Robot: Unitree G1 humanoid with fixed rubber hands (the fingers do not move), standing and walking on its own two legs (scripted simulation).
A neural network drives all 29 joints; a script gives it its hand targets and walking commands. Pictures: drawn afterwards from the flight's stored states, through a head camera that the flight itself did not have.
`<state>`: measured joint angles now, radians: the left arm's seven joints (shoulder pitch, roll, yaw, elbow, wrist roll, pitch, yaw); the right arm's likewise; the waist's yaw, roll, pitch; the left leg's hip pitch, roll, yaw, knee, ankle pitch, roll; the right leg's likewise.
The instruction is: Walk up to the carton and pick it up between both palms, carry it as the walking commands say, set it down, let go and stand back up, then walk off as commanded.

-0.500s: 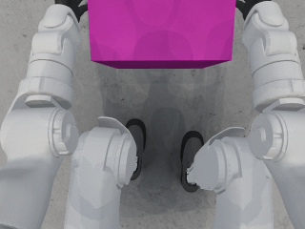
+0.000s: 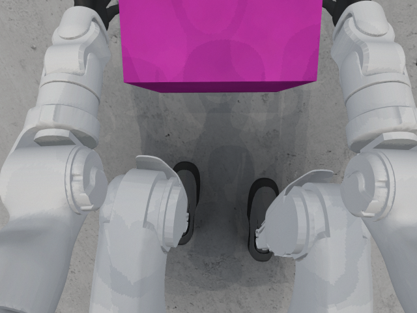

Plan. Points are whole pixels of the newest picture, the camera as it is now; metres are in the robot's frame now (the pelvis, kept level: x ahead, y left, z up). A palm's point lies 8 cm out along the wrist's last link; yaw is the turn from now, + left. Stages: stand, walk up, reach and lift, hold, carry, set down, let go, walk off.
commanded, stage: set down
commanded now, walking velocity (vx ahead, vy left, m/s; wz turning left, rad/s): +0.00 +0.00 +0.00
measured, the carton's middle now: (218, 14) +0.56 +0.06 -0.24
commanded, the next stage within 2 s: let go in 1.96 s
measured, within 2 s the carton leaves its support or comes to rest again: neither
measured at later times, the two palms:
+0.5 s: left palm (82, 24) +0.51 +0.26 -0.17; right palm (359, 18) +0.55 -0.15 -0.16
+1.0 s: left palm out of the picture +0.52 +0.27 -0.06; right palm out of the picture +0.56 -0.16 -0.06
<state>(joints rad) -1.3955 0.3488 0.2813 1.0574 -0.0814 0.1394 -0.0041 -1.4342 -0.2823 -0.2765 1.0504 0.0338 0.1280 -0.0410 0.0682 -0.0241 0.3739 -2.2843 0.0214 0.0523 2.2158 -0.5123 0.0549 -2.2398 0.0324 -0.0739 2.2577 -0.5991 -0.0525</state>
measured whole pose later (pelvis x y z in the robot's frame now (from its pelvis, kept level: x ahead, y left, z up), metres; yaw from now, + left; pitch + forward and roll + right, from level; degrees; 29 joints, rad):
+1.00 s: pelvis +0.01 +0.00 +0.05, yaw +0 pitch +40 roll -1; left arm -1.20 0.41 0.22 0.95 -0.20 0.12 0.04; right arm -1.26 -0.39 -0.13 0.96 0.16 0.15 -0.08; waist 0.07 -0.02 0.14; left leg -2.22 0.00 0.06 2.05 -0.53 0.06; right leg -2.18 0.04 -0.05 2.09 -0.62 -0.03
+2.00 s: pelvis +0.05 +0.01 +0.31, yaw +0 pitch +42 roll -1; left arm -0.95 0.31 0.36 0.87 -0.03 0.13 -0.08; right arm -1.03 -0.30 -0.27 0.93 0.00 0.15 0.04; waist 0.07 -0.02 -0.08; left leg -1.49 -0.03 0.02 1.05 -0.29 0.04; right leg -1.46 0.05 0.00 1.07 -0.35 -0.01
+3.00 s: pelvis +0.13 -0.01 +0.42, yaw +1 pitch -4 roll +1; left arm 0.22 0.20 0.05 0.43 0.01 0.11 -0.08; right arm 0.25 -0.21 -0.04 0.40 0.00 0.12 0.06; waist 0.00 -0.01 0.09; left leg -0.13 -0.03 -0.01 0.45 -0.26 0.01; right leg -0.10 0.05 0.02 0.46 -0.30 -0.05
